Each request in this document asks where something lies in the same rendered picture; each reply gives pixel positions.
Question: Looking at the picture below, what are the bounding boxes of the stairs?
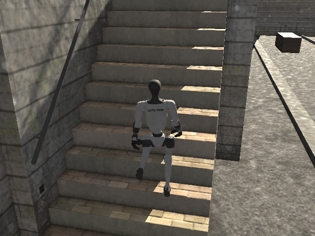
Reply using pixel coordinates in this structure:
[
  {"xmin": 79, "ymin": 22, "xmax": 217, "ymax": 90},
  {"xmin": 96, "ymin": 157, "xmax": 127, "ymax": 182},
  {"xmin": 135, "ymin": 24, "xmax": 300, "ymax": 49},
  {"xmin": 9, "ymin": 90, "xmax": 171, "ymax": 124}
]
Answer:
[{"xmin": 41, "ymin": 0, "xmax": 228, "ymax": 236}]

